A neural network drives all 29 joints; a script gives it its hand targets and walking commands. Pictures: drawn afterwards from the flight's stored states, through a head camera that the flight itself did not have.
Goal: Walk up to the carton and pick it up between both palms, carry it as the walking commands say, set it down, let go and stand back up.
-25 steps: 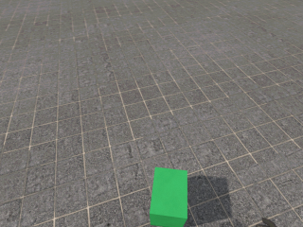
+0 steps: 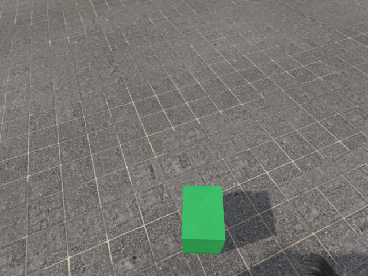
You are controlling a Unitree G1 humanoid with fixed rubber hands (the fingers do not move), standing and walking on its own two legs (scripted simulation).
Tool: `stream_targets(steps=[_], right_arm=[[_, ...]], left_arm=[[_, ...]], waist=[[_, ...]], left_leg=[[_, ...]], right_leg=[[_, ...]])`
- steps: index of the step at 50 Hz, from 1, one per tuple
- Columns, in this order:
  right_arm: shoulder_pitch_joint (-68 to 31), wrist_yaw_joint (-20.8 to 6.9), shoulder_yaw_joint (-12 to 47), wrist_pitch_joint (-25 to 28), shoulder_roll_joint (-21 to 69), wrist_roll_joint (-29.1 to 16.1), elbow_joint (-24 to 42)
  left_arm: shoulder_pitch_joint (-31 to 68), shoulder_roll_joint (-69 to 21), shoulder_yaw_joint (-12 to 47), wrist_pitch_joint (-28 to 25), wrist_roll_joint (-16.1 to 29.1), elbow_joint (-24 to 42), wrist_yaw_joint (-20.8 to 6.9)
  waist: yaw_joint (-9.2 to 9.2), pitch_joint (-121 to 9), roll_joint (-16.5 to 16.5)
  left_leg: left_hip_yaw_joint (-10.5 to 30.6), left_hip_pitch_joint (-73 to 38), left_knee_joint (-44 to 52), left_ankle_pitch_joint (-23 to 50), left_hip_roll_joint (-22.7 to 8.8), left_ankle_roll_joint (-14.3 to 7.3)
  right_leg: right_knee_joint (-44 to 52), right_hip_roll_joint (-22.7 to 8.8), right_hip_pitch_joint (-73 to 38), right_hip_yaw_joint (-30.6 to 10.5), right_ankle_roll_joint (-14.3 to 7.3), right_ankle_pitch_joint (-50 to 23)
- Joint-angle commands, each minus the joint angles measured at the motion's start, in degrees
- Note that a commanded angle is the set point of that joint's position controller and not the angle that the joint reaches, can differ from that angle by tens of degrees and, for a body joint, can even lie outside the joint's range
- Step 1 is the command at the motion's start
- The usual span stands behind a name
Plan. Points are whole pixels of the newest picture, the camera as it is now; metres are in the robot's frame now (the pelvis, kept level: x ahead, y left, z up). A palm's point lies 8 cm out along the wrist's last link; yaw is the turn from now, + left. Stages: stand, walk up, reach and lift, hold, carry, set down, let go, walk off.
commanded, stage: walk up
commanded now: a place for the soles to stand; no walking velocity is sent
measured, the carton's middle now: (202, 220) +0.45 -0.04 -0.64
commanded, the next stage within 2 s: reach and lift in 0.70 s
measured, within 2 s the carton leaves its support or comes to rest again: neither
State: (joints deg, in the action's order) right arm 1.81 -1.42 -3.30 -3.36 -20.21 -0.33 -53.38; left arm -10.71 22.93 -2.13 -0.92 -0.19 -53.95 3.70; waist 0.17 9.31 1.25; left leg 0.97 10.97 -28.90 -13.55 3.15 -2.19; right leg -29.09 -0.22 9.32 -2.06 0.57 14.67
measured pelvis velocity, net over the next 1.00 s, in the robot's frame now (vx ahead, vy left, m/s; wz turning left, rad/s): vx -0.01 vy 0.00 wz -0.01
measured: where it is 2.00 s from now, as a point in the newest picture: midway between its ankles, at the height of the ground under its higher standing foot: outside the picture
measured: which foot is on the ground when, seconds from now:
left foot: down 0.00-1.00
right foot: down 0.00-1.00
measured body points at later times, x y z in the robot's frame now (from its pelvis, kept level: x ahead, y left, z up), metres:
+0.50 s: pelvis -0.01 -0.01 +0.01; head +0.00 -0.01 +0.46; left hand +0.10 +0.31 -0.10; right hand +0.10 -0.32 -0.11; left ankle +0.03 +0.09 -0.74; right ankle +0.01 -0.13 -0.74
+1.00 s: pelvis -0.01 +0.00 -0.02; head +0.07 +0.00 +0.42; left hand +0.18 +0.27 -0.11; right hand +0.18 -0.27 -0.11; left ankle +0.03 +0.09 -0.74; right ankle +0.01 -0.13 -0.74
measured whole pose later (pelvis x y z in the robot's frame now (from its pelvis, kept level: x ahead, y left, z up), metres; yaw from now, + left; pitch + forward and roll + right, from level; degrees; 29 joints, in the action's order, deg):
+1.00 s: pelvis -0.01 +0.00 -0.02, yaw +0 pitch -4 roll +0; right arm 1.5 -1.9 -8.3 -14.5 -14.1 4.4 -32.6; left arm -2.0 14.4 -8.0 16.4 -6.2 -28.4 -1.5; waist -1.6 15.2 -1.1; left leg 0.4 16.6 -38.3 -17.5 2.6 -1.8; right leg -39.2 0.4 15.3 -2.2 0.5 19.7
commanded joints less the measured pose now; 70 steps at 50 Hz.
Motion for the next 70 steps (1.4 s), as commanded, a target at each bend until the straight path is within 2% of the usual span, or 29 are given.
stream_targets(steps=[1, 2, 3, 4, 7, 8, 16, 35, 36, 37, 38, 39, 40, 41, 42, 43, 45, 46, 47, 49, 51, 53, 57, 59, 65, 70], right_arm=[[-0.6, 0.3, -2.2, 1.5, -11.5, 0.2, 1.8], [-1.2, 0.2, -2.6, 2.1, -12.6, 0.3, 1.5], [-2.3, 0.0, -2.7, 2.6, -13.2, 0.3, 1.3], [-2.9, -0.1, -2.6, 2.8, -13.0, 0.1, 0.9], [-2.7, 0.0, -2.2, 3.1, -11.4, -0.1, 0.1], [-2.4, 0.0, -2.1, 3.1, -11.1, -0.1, -0.3], [-2.2, 0.1, -1.9, 3.6, -11.2, 0.1, -1.7], [-0.3, 0.5, -1.9, 3.7, -11.5, 0.3, -2.8], [-11.1, -1.0, -1.6, 0.1, -2.3, 2.0, 24.3], [-9.7, -2.2, -1.5, -3.2, -4.8, 2.2, 21.9], [-8.4, -2.5, -2.5, -5.1, -5.8, 3.3, 22.7], [-6.1, -2.0, -4.1, -7.3, -6.7, 4.5, 24.3], [-4.9, -1.2, -6.0, -8.6, -6.5, 5.7, 26.2], [-4.8, -0.5, -6.0, -10.0, -4.8, 3.8, 26.6], [-2.2, -0.1, -6.2, -10.9, -5.0, 3.3, 25.0], [-1.2, 0.1, -6.7, -11.2, -5.2, 3.6, 25.0], [1.4, 0.0, -7.5, -11.7, -4.8, 4.5, 25.0], [1.5, 0.0, -7.6, -11.6, -4.4, 4.7, 24.6], [1.6, 0.0, -7.6, -11.5, -3.5, 4.8, 24.4], [2.3, -0.3, -8.7, -10.5, -3.4, 5.5, 24.5], [0.1, -0.1, -9.9, -9.0, -4.0, 5.7, 26.3], [-2.3, -0.1, -10.5, -7.4, -3.7, 5.1, 27.7], [-5.3, 0.3, -11.0, -5.7, -2.7, 3.5, 28.2], [-6.2, 0.6, -10.8, -5.6, -2.5, 2.4, 28.0], [-11.7, 1.0, -10.2, -6.8, -2.5, 0.9, 26.4], [-24.8, 1.1, -9.1, -6.7, -2.8, 0.2, 26.2]], left_arm=[[3.8, 13.5, -2.7, -1.3, -0.2, 3.3, -0.4], [2.9, 12.4, -2.5, -1.3, 0.2, 3.1, -0.4], [1.4, 11.6, -2.4, -1.2, 0.4, 2.4, -0.5], [0.7, 11.2, -2.2, -1.1, 0.6, 1.9, -0.6], [1.6, 11.4, -2.3, -1.1, 0.5, 1.3, -0.6], [2.0, 11.3, -2.3, -1.1, 0.4, 1.3, -0.6], [2.4, 11.1, -2.3, -1.4, 0.4, 0.6, -0.7], [1.8, 10.7, -2.1, -1.5, 0.3, 0.1, -0.7], [16.5, -0.2, -6.2, 5.4, -1.9, 27.3, -4.8], [15.6, 1.3, -6.7, 8.5, -3.4, 22.8, -5.7], [15.2, 1.7, -8.8, 10.5, -4.0, 23.1, -6.5], [13.0, 2.9, -9.7, 12.8, -4.6, 24.5, -6.8], [11.8, 4.2, -10.5, 14.4, -6.1, 25.8, -7.3], [9.3, 5.4, -11.8, 16.1, -6.5, 27.4, -7.4], [8.0, 5.5, -12.4, 16.9, -6.4, 27.1, -6.9], [7.5, 4.7, -11.8, 17.4, -6.5, 28.3, -6.5], [6.8, 2.6, -9.7, 18.0, -5.9, 30.3, -5.4], [7.0, 2.2, -9.5, 17.9, -5.8, 30.9, -5.0], [8.0, 1.8, -9.3, 17.5, -6.0, 31.8, -4.7], [8.3, 1.1, -8.9, 16.7, -6.6, 31.5, -4.4], [11.7, 0.6, -8.7, 15.4, -6.4, 32.5, -4.4], [14.3, 1.2, -8.5, 14.0, -5.8, 31.7, -4.8], [18.3, 2.7, -8.2, 12.0, -4.1, 30.8, -5.0], [19.6, 2.7, -7.4, 11.9, -3.3, 30.3, -4.9], [23.5, 0.5, -6.6, 13.3, -2.1, 24.7, -4.5], [35.4, 1.4, -8.4, 12.9, -1.1, 23.0, -3.7]], waist=[[1.5, -8.6, -4.2], [0.54, -8.7, -2.8], [-0.56, -9.4, -2.3], [-1.01, -9.4, -3.0], [-0.73, -8.9, -2.6], [-0.52, -8.6, -1.6], [-0.27, -8.1, -0.4], [0.13, -9.2, -1.6], [-3.42, -0.6, -3.8], [-1.4, -0.7, -3.5], [-3.25, -1.9, -4.3], [-3.51, -2.0, -6.8], [-2.89, -2.4, -10.4], [-2.67, -4.0, -10.0], [-2.88, -5.6, -7.4], [-2.63, -6.9, -4.3], [-1.71, -7.3, 3.9], [-1.61, -6.9, 5.7], [-0.96, -7.4, 6.1], [0.61, -9.5, 5.8], [1.47, -12.3, 3.1], [2.24, -17.0, 0.8], [2.08, -27.8, -0.6], [1.84, -31.5, -0.7], [0.82, -30.7, -0.1], [0.14, -33.5, -0.4]], left_leg=[[7.9, -9.5, 9.1, 2.7, -7.5, -0.4], [8.9, -8.6, 10.8, 5.4, -9.1, -1.5], [9.7, -6.6, 11.9, 4.9, -10.0, -2.3], [9.5, -4.9, 12.3, 3.8, -10.2, -2.6], [8.1, -4.3, 13.6, 1.0, -9.7, -1.6], [8.0, -4.0, 14.0, 0.3, -9.7, -1.4], [6.7, -4.4, 14.4, -0.5, -9.7, -1.2], [4.8, -6.3, 13.2, 1.7, -10.0, -1.0], [-1.6, 9.5, 4.3, -11.4, -3.7, -0.3], [-3.4, 8.7, 3.7, -16.8, -3.8, -0.4], [-3.6, 6.0, 1.7, -15.5, -3.4, -0.5], [-4.3, 2.2, 0.2, -12.3, -1.6, 0.2], [-4.8, -3.7, -0.9, -8.3, -0.1, 1.4], [-3.6, -6.9, -1.8, -8.9, 0.2, 0.8], [-2.8, -7.2, -1.1, -9.8, 0.5, 0.9], [-1.7, -5.3, 0.4, -10.0, -0.5, 0.6], [-0.5, 0.6, 5.0, -8.7, -2.2, -0.3], [-0.3, 3.2, 5.2, -6.9, -2.5, 0.1], [0.1, 4.8, 4.1, -4.2, -2.8, 0.5], [1.6, 4.9, 1.3, 0.1, -3.5, 1.3], [2.7, 4.0, -4.2, 7.7, -3.0, 2.4], [3.1, 3.5, -9.1, 13.3, -2.6, 2.3], [3.5, 3.9, -15.8, 23.0, -2.0, 2.4], [3.3, 4.7, -17.5, 25.7, -1.8, 2.4], [2.3, 9.7, -19.1, 21.5, -2.2, 2.2], [1.8, 15.0, -20.8, 16.7, -2.3, 2.3]], right_leg=[[9.8, -11.5, 7.1, -9.5, -4.9, -4.9], [8.5, -8.5, 5.0, -6.6, -3.3, -6.1], [8.0, -6.6, 2.3, -5.1, -2.4, -6.3], [8.0, -6.1, 0.3, -4.6, -2.0, -6.8], [8.7, -6.6, 0.3, -5.5, -2.5, -6.4], [9.0, -6.7, 0.5, -5.7, -2.5, -5.8], [10.8, -6.8, 2.1, -6.8, -2.7, -5.3], [11.3, -6.7, 4.4, -8.7, -2.8, -7.3], [3.2, 1.9, 9.1, 1.2, 0.3, 12.1], [1.7, 2.5, 7.8, 2.3, 0.2, 17.9], [2.8, 0.3, 7.5, -0.4, -0.6, 22.0], [5.2, -0.9, 10.5, -1.3, -0.9, 22.9], [7.3, -1.6, 13.4, -1.5, -0.9, 21.6], [6.9, -2.1, 14.6, -2.5, -0.5, 21.6], [5.3, -2.3, 12.2, -2.8, -0.4, 21.0], [2.4, -1.5, 9.4, -1.4, -0.8, 18.3], [-3.4, 2.1, 3.5, 3.3, -0.9, 7.1], [-5.1, 3.0, 2.0, 4.5, -0.5, 3.6], [-6.0, 3.5, 2.2, 4.9, -0.4, 1.2], [-7.5, 4.2, 4.8, 5.0, -0.6, -1.3], [-8.0, 3.7, 10.9, 4.2, -1.1, -3.8], [-10.0, 3.3, 15.2, 3.8, -0.5, -8.5], [-15.1, 3.0, 18.9, 3.3, 0.7, -18.2], [-16.6, 3.2, 20.2, 3.3, 1.2, -20.5], [-17.9, 3.4, 27.2, 3.2, 1.2, -16.0], [-19.3, 2.6, 33.0, 2.3, 1.6, -12.1]])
